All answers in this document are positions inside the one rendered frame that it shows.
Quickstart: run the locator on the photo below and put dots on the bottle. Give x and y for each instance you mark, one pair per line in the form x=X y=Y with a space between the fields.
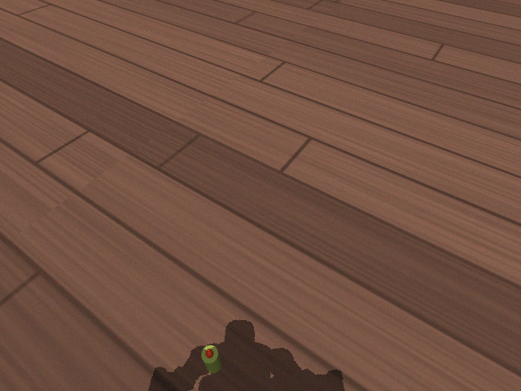
x=211 y=359

